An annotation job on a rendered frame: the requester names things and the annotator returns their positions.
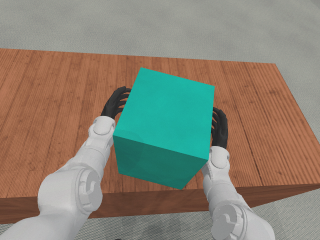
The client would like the left robot forearm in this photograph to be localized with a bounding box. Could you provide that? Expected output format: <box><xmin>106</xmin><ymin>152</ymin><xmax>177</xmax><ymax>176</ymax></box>
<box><xmin>37</xmin><ymin>116</ymin><xmax>116</xmax><ymax>210</ymax></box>

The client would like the right robot forearm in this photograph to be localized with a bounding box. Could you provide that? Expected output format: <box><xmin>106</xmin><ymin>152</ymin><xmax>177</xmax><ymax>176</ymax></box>
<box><xmin>201</xmin><ymin>146</ymin><xmax>256</xmax><ymax>222</ymax></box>

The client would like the pedestal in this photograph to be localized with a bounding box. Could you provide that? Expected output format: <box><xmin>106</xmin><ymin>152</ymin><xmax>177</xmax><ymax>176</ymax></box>
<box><xmin>0</xmin><ymin>48</ymin><xmax>320</xmax><ymax>225</ymax></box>

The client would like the left robot hand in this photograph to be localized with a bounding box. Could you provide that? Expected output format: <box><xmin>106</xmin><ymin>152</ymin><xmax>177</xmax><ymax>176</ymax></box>
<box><xmin>100</xmin><ymin>86</ymin><xmax>132</xmax><ymax>120</ymax></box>

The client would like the carton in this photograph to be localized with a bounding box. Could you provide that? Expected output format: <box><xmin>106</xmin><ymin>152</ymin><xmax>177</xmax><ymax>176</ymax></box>
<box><xmin>112</xmin><ymin>67</ymin><xmax>215</xmax><ymax>190</ymax></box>

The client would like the right robot hand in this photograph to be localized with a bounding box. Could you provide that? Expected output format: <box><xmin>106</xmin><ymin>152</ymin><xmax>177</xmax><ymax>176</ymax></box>
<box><xmin>211</xmin><ymin>107</ymin><xmax>228</xmax><ymax>149</ymax></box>

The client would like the robot right upper arm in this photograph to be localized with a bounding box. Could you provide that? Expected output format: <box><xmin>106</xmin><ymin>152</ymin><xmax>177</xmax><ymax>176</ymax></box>
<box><xmin>211</xmin><ymin>203</ymin><xmax>275</xmax><ymax>240</ymax></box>

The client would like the robot left upper arm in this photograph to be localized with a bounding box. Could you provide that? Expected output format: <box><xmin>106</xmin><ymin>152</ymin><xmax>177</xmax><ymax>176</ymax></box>
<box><xmin>0</xmin><ymin>168</ymin><xmax>103</xmax><ymax>240</ymax></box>

